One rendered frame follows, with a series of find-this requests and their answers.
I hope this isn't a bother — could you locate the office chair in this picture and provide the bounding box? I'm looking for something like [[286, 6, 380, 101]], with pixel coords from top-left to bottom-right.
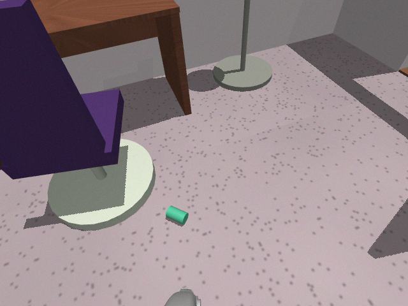
[[0, 0, 156, 230]]

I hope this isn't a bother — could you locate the desk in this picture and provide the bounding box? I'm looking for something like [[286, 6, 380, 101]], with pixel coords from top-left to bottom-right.
[[0, 0, 191, 170]]

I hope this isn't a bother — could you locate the coat stand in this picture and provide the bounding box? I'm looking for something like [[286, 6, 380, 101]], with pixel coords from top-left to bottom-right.
[[213, 0, 272, 91]]

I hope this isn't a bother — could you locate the can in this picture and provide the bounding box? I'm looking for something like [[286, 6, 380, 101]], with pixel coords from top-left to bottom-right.
[[166, 206, 189, 224]]

